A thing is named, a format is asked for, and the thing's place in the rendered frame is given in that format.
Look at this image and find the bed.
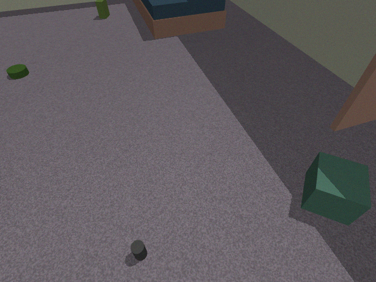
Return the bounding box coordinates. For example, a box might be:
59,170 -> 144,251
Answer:
132,0 -> 227,39

